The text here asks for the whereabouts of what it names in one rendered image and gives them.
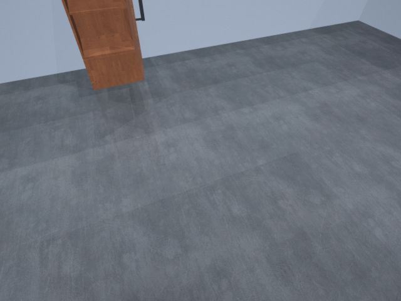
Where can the cupboard door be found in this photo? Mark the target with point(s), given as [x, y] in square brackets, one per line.
[133, 26]

